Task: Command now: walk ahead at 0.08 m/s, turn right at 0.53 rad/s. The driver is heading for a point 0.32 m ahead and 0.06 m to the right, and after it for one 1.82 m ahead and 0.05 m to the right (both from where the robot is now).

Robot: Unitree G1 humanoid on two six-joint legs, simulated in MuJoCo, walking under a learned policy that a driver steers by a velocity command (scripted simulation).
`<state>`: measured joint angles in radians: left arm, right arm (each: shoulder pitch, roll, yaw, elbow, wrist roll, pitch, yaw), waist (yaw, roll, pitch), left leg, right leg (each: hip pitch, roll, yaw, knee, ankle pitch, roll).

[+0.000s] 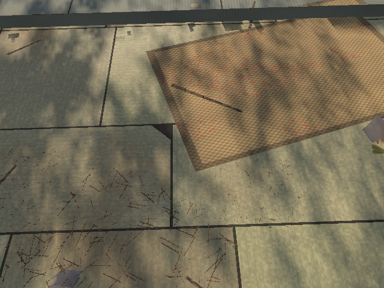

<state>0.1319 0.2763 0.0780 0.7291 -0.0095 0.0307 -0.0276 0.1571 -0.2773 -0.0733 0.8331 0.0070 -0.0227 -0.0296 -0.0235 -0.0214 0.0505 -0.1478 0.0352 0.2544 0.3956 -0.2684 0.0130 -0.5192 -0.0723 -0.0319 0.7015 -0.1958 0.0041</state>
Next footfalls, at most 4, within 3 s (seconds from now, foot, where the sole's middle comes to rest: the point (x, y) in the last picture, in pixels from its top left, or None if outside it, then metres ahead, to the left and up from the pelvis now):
0.06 right None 0.12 -0.12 -0.78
0.50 left None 0.14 0.11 -0.78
0.80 right None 0.03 -0.13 -0.78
1.66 right None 0.39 -0.23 -0.78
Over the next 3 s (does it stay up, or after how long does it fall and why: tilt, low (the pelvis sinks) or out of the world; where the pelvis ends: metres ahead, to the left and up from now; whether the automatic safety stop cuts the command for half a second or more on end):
stays up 1.00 -0.03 0.01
